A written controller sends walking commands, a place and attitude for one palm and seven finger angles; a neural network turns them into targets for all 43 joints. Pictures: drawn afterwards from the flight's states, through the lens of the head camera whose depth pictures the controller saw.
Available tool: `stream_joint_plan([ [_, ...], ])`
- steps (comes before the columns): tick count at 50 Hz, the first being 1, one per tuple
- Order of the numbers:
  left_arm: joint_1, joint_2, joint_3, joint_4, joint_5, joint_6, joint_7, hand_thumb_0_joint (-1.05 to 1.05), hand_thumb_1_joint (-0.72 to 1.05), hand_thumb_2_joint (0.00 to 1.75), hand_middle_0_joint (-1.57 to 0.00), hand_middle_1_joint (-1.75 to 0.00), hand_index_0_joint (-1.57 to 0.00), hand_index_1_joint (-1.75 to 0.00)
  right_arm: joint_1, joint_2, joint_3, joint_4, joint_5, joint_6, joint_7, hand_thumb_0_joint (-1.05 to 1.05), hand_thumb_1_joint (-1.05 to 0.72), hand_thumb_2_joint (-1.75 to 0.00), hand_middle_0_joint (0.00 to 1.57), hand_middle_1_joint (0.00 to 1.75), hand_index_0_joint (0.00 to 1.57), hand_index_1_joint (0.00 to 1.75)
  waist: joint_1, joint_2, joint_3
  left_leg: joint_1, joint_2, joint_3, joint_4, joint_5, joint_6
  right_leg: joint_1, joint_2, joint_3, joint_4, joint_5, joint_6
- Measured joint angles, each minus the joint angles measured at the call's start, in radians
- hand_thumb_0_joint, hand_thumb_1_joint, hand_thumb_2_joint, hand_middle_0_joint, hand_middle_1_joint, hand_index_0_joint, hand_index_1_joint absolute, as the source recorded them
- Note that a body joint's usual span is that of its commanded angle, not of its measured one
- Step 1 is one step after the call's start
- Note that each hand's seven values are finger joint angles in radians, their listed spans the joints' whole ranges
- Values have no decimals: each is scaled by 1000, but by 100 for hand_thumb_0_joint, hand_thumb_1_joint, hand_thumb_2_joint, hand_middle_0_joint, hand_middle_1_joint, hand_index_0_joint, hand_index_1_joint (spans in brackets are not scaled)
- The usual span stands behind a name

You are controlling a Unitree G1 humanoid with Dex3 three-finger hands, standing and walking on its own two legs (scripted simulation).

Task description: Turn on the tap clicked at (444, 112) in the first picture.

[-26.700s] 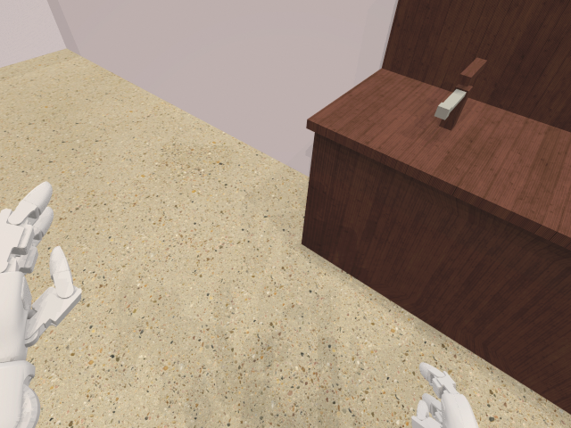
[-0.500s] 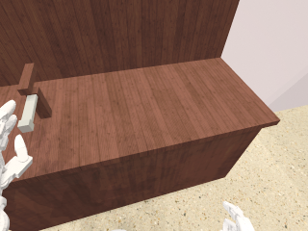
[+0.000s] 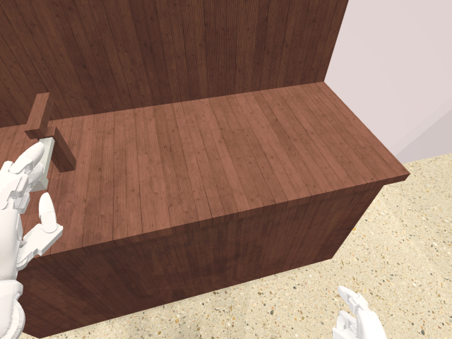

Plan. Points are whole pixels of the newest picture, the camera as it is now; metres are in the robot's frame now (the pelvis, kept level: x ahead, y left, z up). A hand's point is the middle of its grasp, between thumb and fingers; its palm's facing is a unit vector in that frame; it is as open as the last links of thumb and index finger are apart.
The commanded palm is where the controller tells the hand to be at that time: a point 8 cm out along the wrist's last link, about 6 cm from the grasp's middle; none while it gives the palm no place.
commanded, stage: come to a stop and stand still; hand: left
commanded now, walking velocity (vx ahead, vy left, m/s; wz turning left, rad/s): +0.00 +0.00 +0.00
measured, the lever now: (36, 181) +0.36 +0.43 +0.05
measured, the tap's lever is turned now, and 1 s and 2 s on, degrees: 0 0 0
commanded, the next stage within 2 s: look again from close up in 1.54 s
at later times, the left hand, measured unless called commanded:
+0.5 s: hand out of the picture +0.17 +0.32 +0.17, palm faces +0.43 -0.82 -0.37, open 7.4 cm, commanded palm +0.11 +0.34 +0.17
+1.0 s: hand out of the picture +0.19 +0.35 +0.16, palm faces +0.43 -0.84 -0.34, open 7.4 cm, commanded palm +0.13 +0.38 +0.17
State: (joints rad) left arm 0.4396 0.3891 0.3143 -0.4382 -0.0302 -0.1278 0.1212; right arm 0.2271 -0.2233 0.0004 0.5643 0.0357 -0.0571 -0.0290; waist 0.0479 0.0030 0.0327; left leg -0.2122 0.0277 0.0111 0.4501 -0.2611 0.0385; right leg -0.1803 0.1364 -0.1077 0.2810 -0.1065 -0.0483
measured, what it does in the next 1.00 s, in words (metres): shifts its weight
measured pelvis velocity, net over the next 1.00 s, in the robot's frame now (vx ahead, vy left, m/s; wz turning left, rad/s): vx -0.04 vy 0.10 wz -0.01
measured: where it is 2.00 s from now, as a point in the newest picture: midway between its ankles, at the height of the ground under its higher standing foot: outside the picture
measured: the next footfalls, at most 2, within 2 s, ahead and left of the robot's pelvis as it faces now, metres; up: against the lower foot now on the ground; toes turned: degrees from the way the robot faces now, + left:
none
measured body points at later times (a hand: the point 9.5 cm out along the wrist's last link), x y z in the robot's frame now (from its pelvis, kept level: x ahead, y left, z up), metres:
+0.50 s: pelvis -0.06 +0.06 -0.01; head -0.05 +0.06 +0.44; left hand +0.14 +0.36 +0.19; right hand +0.10 -0.17 -0.09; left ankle -0.02 +0.17 -0.74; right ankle +0.04 -0.03 -0.74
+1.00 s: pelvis -0.04 +0.10 -0.01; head -0.04 +0.12 +0.44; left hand +0.16 +0.40 +0.18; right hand +0.13 -0.10 -0.08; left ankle -0.02 +0.17 -0.74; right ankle +0.04 -0.02 -0.74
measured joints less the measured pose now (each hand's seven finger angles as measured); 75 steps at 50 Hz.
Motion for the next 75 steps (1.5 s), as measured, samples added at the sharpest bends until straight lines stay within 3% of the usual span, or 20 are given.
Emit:
stream_joint_plan([
  [2,-198,86,45,90,6,-46,-18,2,88,89,-22,-30,-22,-30,5,7,-3,31,-2,-46,2,1,-90,-89,20,30,20,30,39,-9,39,-26,27,36,1,60,-12,-64,-7,-11,84,-11,82],
  [3,-286,112,78,133,5,-58,-10,2,88,89,-22,-30,-22,-30,-5,2,0,29,-12,-53,9,1,-90,-90,20,30,20,30,35,-6,67,-48,25,36,29,76,-25,-112,-18,0,181,-44,94],
  [5,-387,119,130,193,-3,-63,-2,2,88,89,-21,-30,-22,-30,-21,-10,-1,16,-12,-54,26,1,-90,-90,20,30,20,30,19,13,110,-77,2,35,93,58,-50,-142,-55,28,271,-104,75],
  [8,-258,54,154,139,-27,-67,-9,2,89,90,-20,-30,-21,-30,-37,-12,-5,10,3,-38,51,1,-90,-89,20,30,20,30,-20,69,108,-101,-14,45,157,-36,-33,-150,-51,53,267,-72,-57],
  [9,-184,27,134,98,-30,-70,-19,2,89,90,-20,-30,-21,-30,-35,-5,-5,8,7,-35,55,1,-90,-89,20,30,20,30,-32,76,103,-110,-24,42,191,-71,-28,-147,-53,65,253,-59,-70],
  [12,-5,-23,46,14,-22,-81,-50,2,89,90,-20,-30,-21,-30,-10,28,10,25,6,-35,53,1,-90,-89,20,30,20,30,-43,41,75,-122,-48,44,269,-111,-25,-128,-65,103,185,-21,-42],
  [15,59,-22,9,14,-9,-78,-58,1,89,89,-21,-30,-21,-30,32,55,38,37,-13,-48,33,1,-90,-89,20,30,20,30,-39,-28,40,-85,-56,43,193,-108,-19,-123,-83,121,138,12,-44],
  [18,14,-21,11,40,0,-70,-41,2,88,89,-21,-30,-22,-30,61,30,43,31,-33,-78,14,1,-90,-89,20,30,20,30,-32,-19,25,-13,-28,13,25,-55,-6,-136,-70,94,144,15,-32],
  [20,-59,-26,24,66,5,-70,-31,2,88,89,-22,-30,-22,-30,51,11,32,43,-37,-88,10,1,-90,-89,20,30,20,30,-15,-13,48,-14,-28,9,27,48,-20,-133,-75,88,163,9,-13],
  [22,-99,-30,46,78,5,-73,-26,2,88,89,-21,-30,-22,-30,38,-3,27,54,-32,-87,11,1,-90,-89,20,30,20,30,2,-14,52,-8,-31,23,44,46,-23,-122,-79,101,164,8,5],
  [26,-111,-36,61,60,6,-91,-25,2,88,89,-21,-30,-22,-30,28,-13,21,42,-25,-94,11,1,-90,-89,20,30,20,30,-3,-11,24,-7,-39,35,55,-5,-8,-111,-87,112,151,-24,13],
  [35,-106,-35,21,105,29,-88,-45,1,89,90,-20,-30,-21,-30,19,21,33,-12,-12,-97,28,1,-90,-89,20,30,20,30,-2,-31,11,22,-75,77,41,39,35,-132,-123,146,250,-145,50],
  [46,-145,-61,28,63,45,-83,-35,2,89,90,-20,-30,-21,-30,39,56,62,12,-28,-92,57,1,-90,-89,20,30,21,30,19,-28,44,40,-75,59,66,5,42,-78,-123,134,203,-79,47],
  [51,-126,-55,31,58,38,-92,-30,2,89,90,-20,-30,-21,-30,34,53,59,23,-34,-90,51,1,-90,-89,20,30,21,30,8,-31,36,43,-75,53,53,-9,39,-63,-120,134,160,-16,51],
  [58,-89,-51,25,30,22,-86,-26,2,89,90,-20,-30,-21,-30,12,37,36,19,-36,-88,36,1,-90,-89,20,30,21,30,-16,-39,36,58,-74,43,17,-20,31,-56,-119,127,144,-47,52],
  [66,-36,-8,48,-48,-1,-94,-22,2,89,90,-21,-30,-21,-30,-34,26,14,-5,-29,-65,23,1,-90,-89,20,30,20,30,-37,-37,42,59,-69,23,24,-46,20,-53,-116,108,157,-83,44],
  [75,-6,-18,49,-52,-16,-73,-15,2,89,90,-21,-30,-21,-30,-50,25,13,-12,-27,-39,12,1,-90,-89,20,30,20,30,-16,-23,28,62,-65,7,32,-57,11,-47,-113,91,168,-102,35],
])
